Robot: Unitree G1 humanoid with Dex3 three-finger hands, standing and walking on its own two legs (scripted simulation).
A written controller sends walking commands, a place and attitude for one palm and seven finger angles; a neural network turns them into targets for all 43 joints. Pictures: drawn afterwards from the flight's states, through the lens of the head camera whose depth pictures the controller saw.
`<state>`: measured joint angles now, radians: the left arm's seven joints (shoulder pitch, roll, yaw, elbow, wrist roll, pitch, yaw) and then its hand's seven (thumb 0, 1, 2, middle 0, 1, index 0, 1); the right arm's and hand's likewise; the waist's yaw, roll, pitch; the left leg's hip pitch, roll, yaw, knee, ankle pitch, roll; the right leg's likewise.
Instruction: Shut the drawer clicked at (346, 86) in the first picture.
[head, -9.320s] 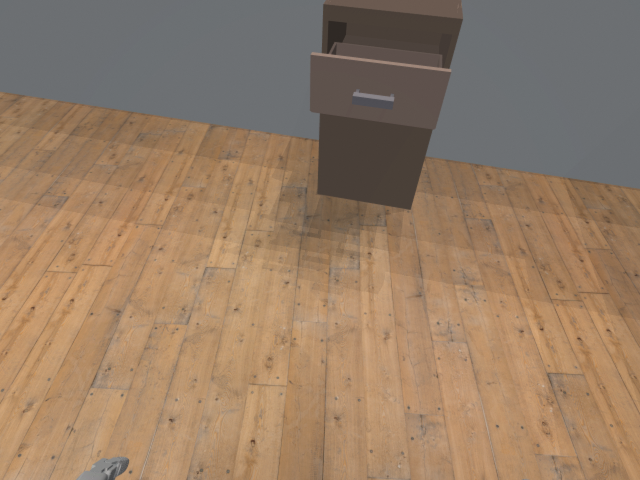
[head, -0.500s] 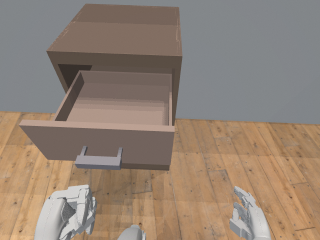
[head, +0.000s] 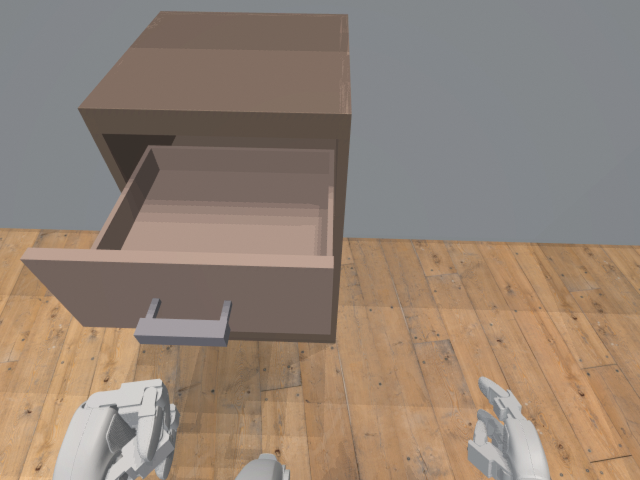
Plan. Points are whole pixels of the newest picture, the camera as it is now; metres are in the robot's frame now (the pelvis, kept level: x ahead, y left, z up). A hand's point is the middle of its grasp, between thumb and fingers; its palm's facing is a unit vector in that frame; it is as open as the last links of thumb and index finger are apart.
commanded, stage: bring the fist close to the handle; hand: left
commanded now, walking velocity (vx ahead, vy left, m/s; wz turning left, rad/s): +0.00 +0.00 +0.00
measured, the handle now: (187, 318) +0.33 +0.21 -0.01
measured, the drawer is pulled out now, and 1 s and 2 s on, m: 0.28 0.28 0.25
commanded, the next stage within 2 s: push the drawer shut in 1.32 s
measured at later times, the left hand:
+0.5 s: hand (195, 409) +0.20 +0.16 +0.03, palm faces +0.01 -1.00 -0.03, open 3.3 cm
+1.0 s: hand (214, 388) +0.24 +0.15 -0.02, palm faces -0.01 -1.00 -0.03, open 3.3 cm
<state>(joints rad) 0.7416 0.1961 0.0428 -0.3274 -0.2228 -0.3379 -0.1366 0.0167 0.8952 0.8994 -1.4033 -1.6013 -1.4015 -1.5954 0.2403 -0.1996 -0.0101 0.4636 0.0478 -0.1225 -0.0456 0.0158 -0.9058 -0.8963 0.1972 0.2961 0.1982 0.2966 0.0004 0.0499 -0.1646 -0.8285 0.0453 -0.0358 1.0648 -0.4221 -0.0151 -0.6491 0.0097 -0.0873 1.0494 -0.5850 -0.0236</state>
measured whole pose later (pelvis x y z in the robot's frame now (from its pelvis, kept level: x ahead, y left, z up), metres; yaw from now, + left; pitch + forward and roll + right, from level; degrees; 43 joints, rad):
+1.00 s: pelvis -0.01 +0.01 -0.05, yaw -2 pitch +21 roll -3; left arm 0.35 0.18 0.05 0.00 -0.17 -0.44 -0.08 0.02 0.90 0.90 -1.40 -1.60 -1.40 -1.60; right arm 0.19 -0.21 0.00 0.51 0.00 -0.08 -0.02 0.01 -0.91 -0.90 0.20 0.30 0.20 0.30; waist -0.03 0.03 -0.19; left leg -1.17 0.06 -0.04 1.31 -0.49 -0.01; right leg -0.99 0.02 -0.08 1.30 -0.67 -0.02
